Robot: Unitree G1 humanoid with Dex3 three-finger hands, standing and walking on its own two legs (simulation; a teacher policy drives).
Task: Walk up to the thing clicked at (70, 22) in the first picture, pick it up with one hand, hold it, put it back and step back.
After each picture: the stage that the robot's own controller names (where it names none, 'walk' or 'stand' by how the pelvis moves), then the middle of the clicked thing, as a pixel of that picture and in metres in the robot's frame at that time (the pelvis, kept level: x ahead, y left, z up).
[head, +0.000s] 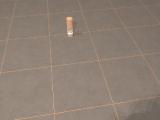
stand; (69, 27) +1.60 +0.14 -0.65
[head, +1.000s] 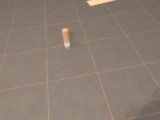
walk; (66, 38) +1.46 +0.25 -0.64
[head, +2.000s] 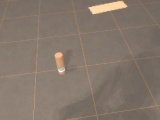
walk; (60, 64) +0.97 +0.27 -0.65
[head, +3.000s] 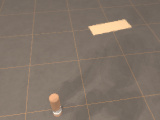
walk; (55, 105) +0.58 +0.23 -0.64
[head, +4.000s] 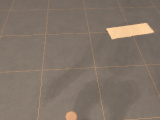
stand; out of the picture +0.41 +0.07 -0.62
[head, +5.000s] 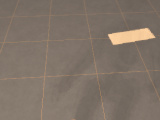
stand; out of the picture +0.38 +0.07 -0.66
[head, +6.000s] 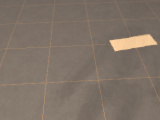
stand; out of the picture +0.37 +0.07 -0.66
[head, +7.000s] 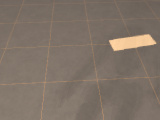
stand; out of the picture +0.36 +0.08 -0.66
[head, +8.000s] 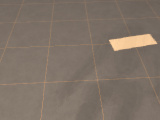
stand; out of the picture +0.35 +0.08 -0.66
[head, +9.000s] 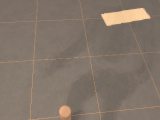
go down; (65, 116) +0.38 +0.08 -0.60
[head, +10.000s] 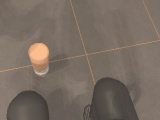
go down; (40, 62) +0.46 +0.10 -0.26
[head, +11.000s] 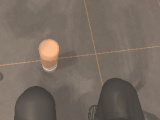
close in; (49, 58) +0.46 +0.08 -0.25
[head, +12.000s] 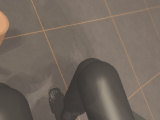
close; out of the picture +0.47 +0.14 -0.18
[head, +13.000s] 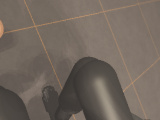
lift; out of the picture +0.45 +0.15 -0.18
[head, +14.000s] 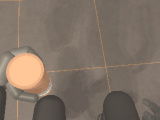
lift; (36, 80) +0.33 +0.14 -0.02
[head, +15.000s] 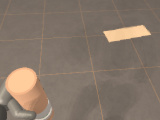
hold; (35, 100) +0.28 +0.15 +0.04
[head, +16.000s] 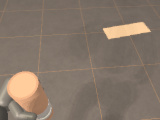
hold; (35, 101) +0.28 +0.15 +0.03
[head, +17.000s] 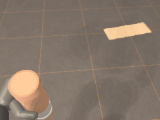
hold; (36, 100) +0.29 +0.15 +0.03
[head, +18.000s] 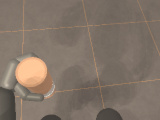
crouch; (40, 82) +0.35 +0.12 -0.03
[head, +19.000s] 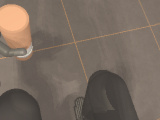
lower; (19, 39) +0.47 +0.11 -0.09
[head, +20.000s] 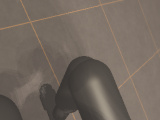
lower; out of the picture +0.47 +0.19 -0.19
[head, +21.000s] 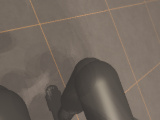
lower; out of the picture +0.44 +0.17 -0.19
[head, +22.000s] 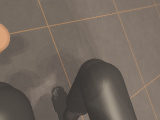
lower; out of the picture +0.43 +0.16 -0.18
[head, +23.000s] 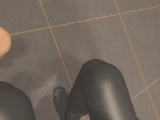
lower; out of the picture +0.42 +0.16 -0.18
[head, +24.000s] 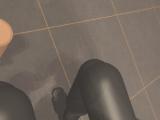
loosen; out of the picture +0.43 +0.15 -0.18
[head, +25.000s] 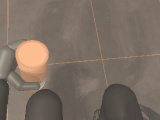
hold; (33, 72) +0.36 +0.15 -0.05
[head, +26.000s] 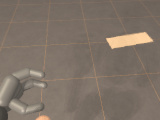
lower; out of the picture +0.30 +0.16 -0.28
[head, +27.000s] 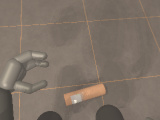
crouch; (84, 94) +0.41 -0.07 -0.52
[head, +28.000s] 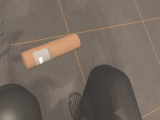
stand; (52, 49) +0.47 -0.03 -0.28
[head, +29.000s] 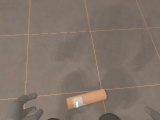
hold; (86, 98) +0.42 -0.07 -0.55
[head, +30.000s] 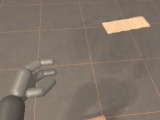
crouch; out of the picture +0.40 -0.07 -0.68
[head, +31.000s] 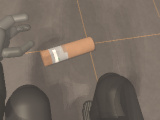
lower; (68, 50) +0.50 -0.04 -0.31
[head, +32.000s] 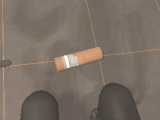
stand; (78, 58) +0.52 -0.05 -0.37
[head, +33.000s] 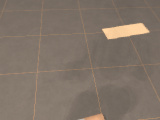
lower; out of the picture +0.45 -0.07 -0.67
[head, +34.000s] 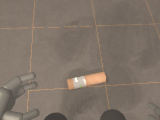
rise; (86, 80) +0.52 -0.05 -0.53
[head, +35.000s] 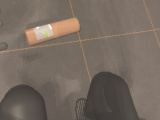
rise; (53, 30) +0.59 -0.01 -0.32
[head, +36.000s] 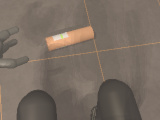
lower; (70, 38) +0.62 -0.03 -0.35
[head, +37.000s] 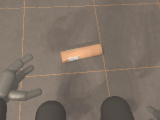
withdraw; (81, 53) +0.62 -0.03 -0.46
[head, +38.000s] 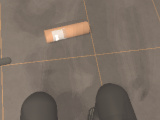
withdraw; (67, 31) +0.68 -0.01 -0.39
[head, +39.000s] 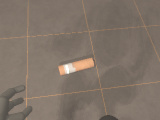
withdraw; (76, 66) +0.66 -0.01 -0.57
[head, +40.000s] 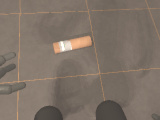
lower; (72, 44) +0.71 -0.01 -0.50
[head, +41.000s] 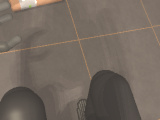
stand; out of the picture +0.77 +0.06 -0.29
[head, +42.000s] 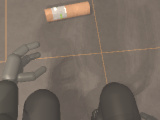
stand; (67, 11) +0.78 +0.00 -0.37
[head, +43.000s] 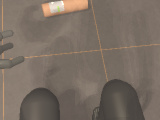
stand; (65, 6) +0.80 +0.00 -0.35
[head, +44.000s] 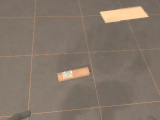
lower; (73, 74) +0.74 -0.01 -0.63
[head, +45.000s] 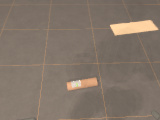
crouch; (81, 84) +0.74 -0.02 -0.66
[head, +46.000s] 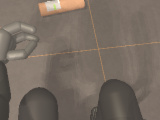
lower; (61, 5) +0.82 +0.02 -0.35
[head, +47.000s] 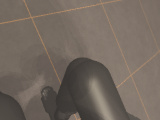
lower; out of the picture +0.81 +0.15 -0.28
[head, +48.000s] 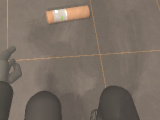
walk; (67, 14) +0.80 +0.03 -0.39
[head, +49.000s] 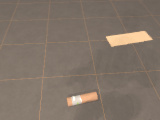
stand; (82, 98) +0.70 -0.03 -0.68
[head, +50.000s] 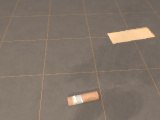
stand; (82, 98) +0.67 -0.03 -0.68
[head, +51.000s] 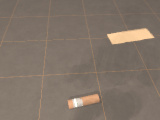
stand; (83, 101) +0.66 -0.04 -0.68
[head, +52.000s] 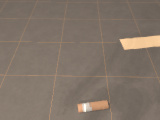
stand; (92, 106) +0.64 -0.07 -0.75
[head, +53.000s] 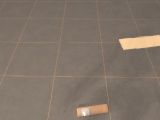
stand; (92, 110) +0.60 -0.06 -0.75
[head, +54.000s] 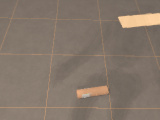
walk; (92, 91) +0.60 -0.11 -0.72
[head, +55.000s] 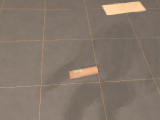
walk; (83, 72) +0.80 -0.04 -0.73
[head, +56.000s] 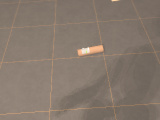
walk; (90, 50) +1.08 -0.01 -0.73
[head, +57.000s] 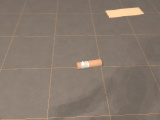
stand; (89, 64) +1.07 -0.07 -0.74
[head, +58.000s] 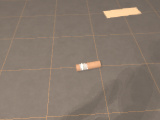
stand; (88, 65) +1.07 -0.06 -0.75
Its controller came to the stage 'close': yes
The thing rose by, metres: 0.67
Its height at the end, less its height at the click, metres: -0.09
